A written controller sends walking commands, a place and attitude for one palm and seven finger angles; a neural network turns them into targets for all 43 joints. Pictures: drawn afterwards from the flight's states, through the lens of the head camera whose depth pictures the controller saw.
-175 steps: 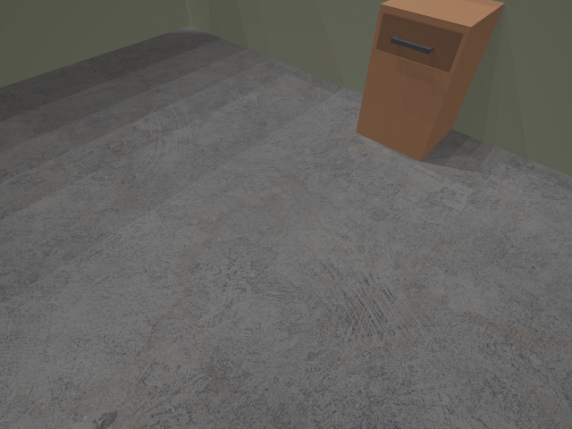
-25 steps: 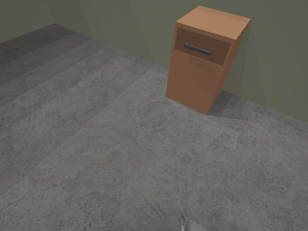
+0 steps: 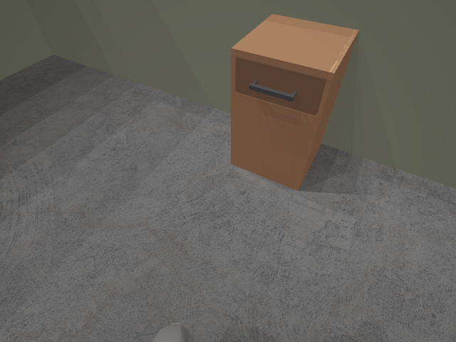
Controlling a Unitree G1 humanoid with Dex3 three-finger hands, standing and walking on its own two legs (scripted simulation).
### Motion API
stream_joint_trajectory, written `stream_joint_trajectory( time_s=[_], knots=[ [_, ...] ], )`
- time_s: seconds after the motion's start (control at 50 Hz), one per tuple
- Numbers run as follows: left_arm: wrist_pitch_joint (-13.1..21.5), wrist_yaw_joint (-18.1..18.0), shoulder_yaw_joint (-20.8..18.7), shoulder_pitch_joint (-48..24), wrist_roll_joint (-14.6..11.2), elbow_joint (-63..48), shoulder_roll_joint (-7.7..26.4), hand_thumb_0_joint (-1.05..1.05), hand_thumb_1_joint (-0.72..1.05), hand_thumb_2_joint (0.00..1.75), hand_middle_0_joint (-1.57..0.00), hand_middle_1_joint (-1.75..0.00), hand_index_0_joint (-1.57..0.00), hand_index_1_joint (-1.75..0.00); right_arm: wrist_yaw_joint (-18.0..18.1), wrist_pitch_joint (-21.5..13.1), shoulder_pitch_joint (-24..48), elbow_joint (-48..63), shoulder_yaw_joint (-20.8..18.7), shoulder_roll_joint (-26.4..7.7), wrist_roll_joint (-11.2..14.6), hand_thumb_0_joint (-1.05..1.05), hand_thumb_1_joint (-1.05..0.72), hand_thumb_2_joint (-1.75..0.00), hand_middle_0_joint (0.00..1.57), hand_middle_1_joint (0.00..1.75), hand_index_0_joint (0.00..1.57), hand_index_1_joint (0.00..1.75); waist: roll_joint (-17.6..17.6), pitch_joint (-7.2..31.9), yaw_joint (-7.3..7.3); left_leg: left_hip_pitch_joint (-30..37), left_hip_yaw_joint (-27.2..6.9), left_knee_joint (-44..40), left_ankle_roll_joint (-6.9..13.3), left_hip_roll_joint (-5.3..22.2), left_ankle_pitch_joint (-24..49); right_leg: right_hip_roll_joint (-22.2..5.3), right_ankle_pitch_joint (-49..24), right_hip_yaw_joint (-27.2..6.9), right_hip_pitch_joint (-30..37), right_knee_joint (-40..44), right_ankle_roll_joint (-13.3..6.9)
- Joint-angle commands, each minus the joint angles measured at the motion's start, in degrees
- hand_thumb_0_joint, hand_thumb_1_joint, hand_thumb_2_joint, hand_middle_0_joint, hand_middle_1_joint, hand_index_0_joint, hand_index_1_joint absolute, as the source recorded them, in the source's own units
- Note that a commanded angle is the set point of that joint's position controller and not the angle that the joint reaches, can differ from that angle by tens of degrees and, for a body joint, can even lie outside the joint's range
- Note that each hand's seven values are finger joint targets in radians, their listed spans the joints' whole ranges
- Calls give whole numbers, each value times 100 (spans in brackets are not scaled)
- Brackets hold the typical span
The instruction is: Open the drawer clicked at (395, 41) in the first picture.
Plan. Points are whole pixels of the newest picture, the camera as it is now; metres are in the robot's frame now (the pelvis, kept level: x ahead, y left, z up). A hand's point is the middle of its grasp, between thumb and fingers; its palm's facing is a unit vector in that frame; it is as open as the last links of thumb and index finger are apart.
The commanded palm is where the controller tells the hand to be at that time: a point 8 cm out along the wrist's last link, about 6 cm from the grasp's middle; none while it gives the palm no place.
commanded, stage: walk to a spot facing it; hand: left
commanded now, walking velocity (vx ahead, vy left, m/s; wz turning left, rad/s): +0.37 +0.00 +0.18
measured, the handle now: (272, 89) +1.09 -0.15 -0.17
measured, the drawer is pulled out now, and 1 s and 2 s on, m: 0.00 0.00 0.00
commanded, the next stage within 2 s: turn to face it in 0.38 s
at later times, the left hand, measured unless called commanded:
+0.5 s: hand (123, 299) +0.24 +0.25 -0.17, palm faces +0.08 -0.98 -0.18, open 7.4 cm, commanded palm none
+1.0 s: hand (173, 218) +0.45 +0.17 -0.16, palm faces -0.19 -0.95 -0.24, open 7.3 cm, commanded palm none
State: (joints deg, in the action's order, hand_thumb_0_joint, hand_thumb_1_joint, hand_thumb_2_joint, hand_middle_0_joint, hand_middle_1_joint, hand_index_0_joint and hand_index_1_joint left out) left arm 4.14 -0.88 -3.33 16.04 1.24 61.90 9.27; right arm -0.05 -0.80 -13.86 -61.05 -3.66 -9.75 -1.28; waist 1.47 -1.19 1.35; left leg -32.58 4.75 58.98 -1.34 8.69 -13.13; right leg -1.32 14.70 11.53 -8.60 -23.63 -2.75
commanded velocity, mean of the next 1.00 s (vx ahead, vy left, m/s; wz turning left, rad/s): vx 0.14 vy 0.00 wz -0.34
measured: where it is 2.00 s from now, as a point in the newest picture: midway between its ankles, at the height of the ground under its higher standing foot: (237, 302)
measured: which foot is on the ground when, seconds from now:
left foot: up 0.00-0.20, down 0.22-0.74, up 0.76-1.00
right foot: down 0.00-0.24, up 0.26-0.70, down 0.72-1.00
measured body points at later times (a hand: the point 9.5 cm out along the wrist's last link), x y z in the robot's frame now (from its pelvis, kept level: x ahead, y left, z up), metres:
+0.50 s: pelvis +0.21 +0.06 +0.00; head +0.22 +0.07 +0.45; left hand +0.24 +0.30 -0.16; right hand +0.23 -0.17 -0.15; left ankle +0.20 +0.14 -0.74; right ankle +0.26 -0.09 -0.66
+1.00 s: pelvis +0.32 +0.00 -0.01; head +0.35 -0.02 +0.44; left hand +0.46 +0.22 -0.15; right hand +0.35 -0.26 -0.16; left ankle +0.36 +0.17 -0.67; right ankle +0.37 -0.07 -0.74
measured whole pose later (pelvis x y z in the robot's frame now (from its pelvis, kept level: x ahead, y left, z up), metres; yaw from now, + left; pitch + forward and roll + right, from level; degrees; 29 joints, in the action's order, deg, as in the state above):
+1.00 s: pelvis +0.32 +0.00 -0.01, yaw -15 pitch +1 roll +2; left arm -0.9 -0.7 -3.8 9.7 0.9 55.6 9.4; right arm 1.4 2.1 -7.5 -55.2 -3.3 -11.8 -1.0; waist 1.0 -3.9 0.0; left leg -28.9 1.8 60.1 -4.5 6.4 -21.6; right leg 2.3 8.7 3.1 -20.2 -28.1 -5.3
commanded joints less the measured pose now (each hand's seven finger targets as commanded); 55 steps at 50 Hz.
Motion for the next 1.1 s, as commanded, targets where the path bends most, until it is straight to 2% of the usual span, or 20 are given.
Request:
stream_joint_trajectory(
  time_s=[0.0, 0.1, 0.14, 0.16, 0.18, 0.2, 0.22, 0.28, 0.34, 0.44, 0.62, 0.66, 0.68, 0.7, 0.72, 0.74, 0.78, 0.84, 0.88, 1.08],
  knots=[
    [143, 23, -43, 462, 18, -38, 661, 0, 90, 90, -20, -30, -20, -30, -193, -87, 211, 422, 20, 32, 3, 0, -90, -90, 20, 30, 20, 30, -746, -556, -143, 11, 65, -1187, -36, 88, 488, -1496, -774, -785, -283, 1402, -474],
    [106, -4, -69, 753, 36, 90, 824, 0, 90, 90, -20, -30, -20, -30, -232, -177, 723, 636, 25, -170, 2, 0, -90, -90, 20, 30, 20, 30, -691, -543, -297, 204, 275, -2060, 149, -108, 234, -1669, -1509, -756, 598, 1042, -422],
    [85, -4, -80, 749, 20, 120, 906, 0, 90, 90, -20, -30, -20, -30, -192, -223, 430, 560, 0, -292, -11, 0, -90, -90, 20, 30, 20, 30, -514, -339, -101, 940, 480, -2440, 252, -355, 70, -1621, -2410, -559, 644, 371, -354],
    [70, -9, -84, 685, -1, 113, 909, 0, 90, 90, -20, -30, -20, -30, -149, -253, -198, 373, -39, -435, -39, 0, -90, -90, 20, 30, 20, 30, -286, -41, 197, 1895, 550, -2777, 319, -524, 269, -1433, -2844, -287, 399, -484, -224],
    [63, 14, -77, 708, -26, 76, 781, 0, 90, 90, -20, -30, -20, -30, -95, -288, -1107, 133, -144, -852, -73, 0, -90, -90, 20, 30, 20, 30, 436, 524, 538, 3260, 3, -3043, 493, -231, 407, -1053, -2361, -20, -282, -1831, 0],
    [41, 73, -25, 963, -98, -56, 421, 0, 90, 90, -20, -30, -20, -30, -23, -315, -1751, -6, -314, -1545, -123, 0, -90, -90, 20, 30, 20, 30, 1987, 1093, 624, 4460, -2218, -3633, 1029, 1280, 620, -189, 406, 170, -1813, -3729, 314],
    [58, 77, 2, 617, -72, -275, 539, 0, 90, 90, -20, -30, -20, -30, 38, -255, -1898, -50, -282, -1636, -28, 0, -90, -90, 20, 30, 20, 30, 1835, 1189, 663, 4631, -3002, -4206, 1368, 1798, 832, -46, 1803, -571, -2494, -4797, 260],
    [-27, 135, -39, 50, -21, -184, 445, 0, 90, 90, -20, -30, -20, -30, 92, -331, -637, 234, -91, -846, -1, 0, -90, -90, 20, 30, 20, 30, 301, 6, 202, 2789, -1672, -4523, 1008, 1383, 539, -744, 633, -1027, -2635, -5089, 252],
    [-232, 131, -25, 505, 43, -25, 129, 0, 90, 90, -20, -30, -20, -30, 125, -416, -401, 209, 10, -569, 7, 0, -90, -90, 20, 30, 20, 30, 368, -129, -164, 2139, -575, -4695, 775, 972, 1024, -749, 167, -1026, -2140, -4611, 362],
    [-428, 147, -77, 262, 41, -202, 101, 0, 90, 90, -20, -30, -20, -30, 142, -422, -520, 136, 5, -512, 21, 0, -90, -90, 20, 30, 20, 30, 298, -376, -256, 2227, 5, -5006, 874, 936, 941, -752, -432, -1018, -2527, -3869, 459],
    [-412, 185, -113, -633, 22, -741, 232, 0, 90, 90, -20, -30, -20, -30, 180, -216, -744, 47, -106, -751, -24, 0, -90, -90, 20, 30, 20, 30, 591, -373, -23, 2964, 800, -3658, 726, 1123, 3055, -298, -252, -404, -1812, -1591, 301],
    [-349, 184, -162, 25, 41, -635, 434, 0, 90, 90, -20, -30, -20, -30, 173, -168, -589, 140, -134, -865, 9, 0, -90, -90, 20, 30, 20, 30, 398, 26, -376, 2890, 985, -2563, 506, 1041, 3227, -94, -521, -284, -835, -988, 223],
    [-275, 157, -235, 611, 59, -472, 767, 0, 90, 90, -20, -30, -20, -30, 139, -152, -562, 213, -135, -850, 42, 0, -90, -90, 20, 30, 20, 30, -171, 413, -657, 2321, 1149, -1430, 247, 784, 2538, -285, -1627, -535, 197, -533, 124],
    [-187, 90, -380, 966, 87, -430, 1444, 0, 90, 90, -20, -30, -20, -30, 105, -144, -730, 410, -70, -453, 104, 0, -90, -90, 20, 30, 20, 30, -1863, 963, -726, 646, 1230, 388, -132, -71, -982, -1856, -3951, -2769, 1519, -304, -565],
    [-230, 31, -414, 1211, -86, -393, 1687, 0, 90, 90, -20, -30, -20, -30, 169, -92, -570, 559, -45, -480, 122, 0, -90, -90, 20, 30, 20, 30, -1839, 1342, -723, 255, 400, 1429, -233, -439, -2514, -2441, -5252, -3466, 1618, -9, -1207],
    [-279, -33, -391, 843, -113, -501, 1511, 0, 90, 90, -20, -30, -20, -30, 211, -21, -431, 554, -58, -476, 131, 0, -90, -90, 20, 30, 20, 30, -1200, 999, -581, 147, -169, 1673, -220, -201, -2159, -2313, -4562, -3109, 1224, 121, -1295],
    [-316, -85, -321, 45, -98, -764, 1173, 0, 90, 90, -20, -30, -20, -30, 168, 38, -42, 623, -45, -517, 72, 0, -90, -90, 20, 30, 20, 30, -912, 649, -404, 81, -355, 1543, -252, 39, -1408, -1794, -3272, -2830, 371, 332, -950],
    [-330, -82, -261, -490, -41, -934, 1045, 0, 90, 90, -20, -30, -20, -30, 158, 220, -248, 534, -49, -458, 11, 0, -90, -90, 20, 30, 20, 30, -549, 539, -51, 532, -331, 957, -329, -28, -929, -1404, -2255, -2252, -593, 576, -700],
    [-344, -75, -278, -557, -4, -970, 1064, 0, 90, 90, -20, -30, -20, -30, 145, 272, -297, 545, -51, -462, 1, 0, -90, -90, 20, 30, 20, 30, -533, 584, -21, 598, -315, 613, -334, -130, -803, -1222, -1660, -2270, -656, 677, -699],
    [-485, 25, -351, -359, 54, -1045, 1232, 0, 90, 90, -20, -30, -20, -30, 154, 203, 456, 1062, -31, -610, 66, 0, -90, -90, 20, 30, 20, 30, -967, 376, -289, 954, -321, -1354, -214, -520, -1131, -1101, -765, -3046, -544, 739, -803]
  ],
)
